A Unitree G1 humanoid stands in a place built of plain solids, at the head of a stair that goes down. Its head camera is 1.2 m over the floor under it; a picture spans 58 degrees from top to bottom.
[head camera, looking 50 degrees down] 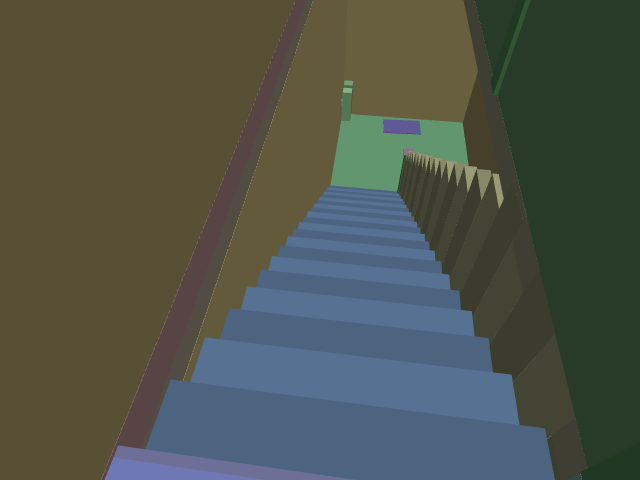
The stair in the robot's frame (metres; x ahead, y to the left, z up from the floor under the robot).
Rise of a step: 0.19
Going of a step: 0.25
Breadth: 1.19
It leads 7 degrees to the right of straight ahead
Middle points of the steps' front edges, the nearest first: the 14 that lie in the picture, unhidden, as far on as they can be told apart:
0.49 -0.10 -0.19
0.74 -0.13 -0.37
0.99 -0.16 -0.56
1.23 -0.20 -0.75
1.48 -0.23 -0.93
1.73 -0.26 -1.12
1.98 -0.29 -1.31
2.23 -0.33 -1.50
2.48 -0.36 -1.68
2.73 -0.39 -1.87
2.98 -0.42 -2.06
3.23 -0.46 -2.25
3.47 -0.49 -2.43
3.72 -0.52 -2.62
